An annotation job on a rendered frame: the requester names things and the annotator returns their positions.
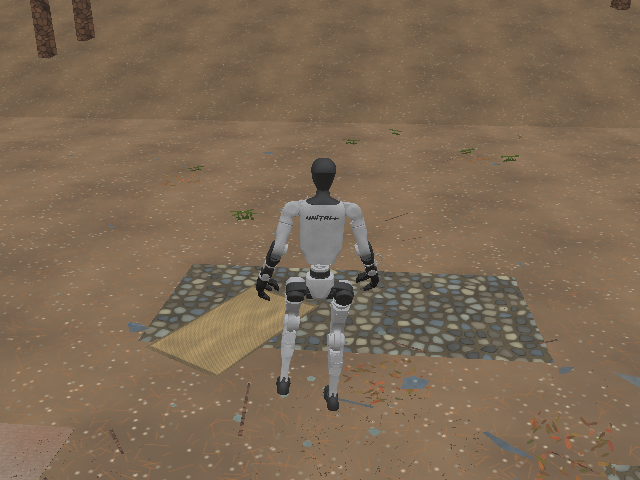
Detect robot left shin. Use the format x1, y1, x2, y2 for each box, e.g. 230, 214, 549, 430
280, 314, 296, 382

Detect left robot upper arm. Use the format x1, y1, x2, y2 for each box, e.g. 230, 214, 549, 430
272, 200, 302, 256

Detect robot left hand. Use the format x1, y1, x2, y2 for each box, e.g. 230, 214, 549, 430
256, 277, 279, 301

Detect robot right foot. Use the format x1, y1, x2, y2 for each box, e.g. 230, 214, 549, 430
323, 385, 339, 411

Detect robot right hand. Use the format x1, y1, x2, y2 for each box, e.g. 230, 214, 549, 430
356, 272, 379, 291

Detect left robot forearm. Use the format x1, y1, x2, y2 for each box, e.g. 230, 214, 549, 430
259, 240, 281, 281

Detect right robot forearm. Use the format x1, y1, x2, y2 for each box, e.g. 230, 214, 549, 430
360, 241, 377, 276

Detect right robot upper arm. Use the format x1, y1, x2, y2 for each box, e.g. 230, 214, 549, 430
343, 202, 371, 257

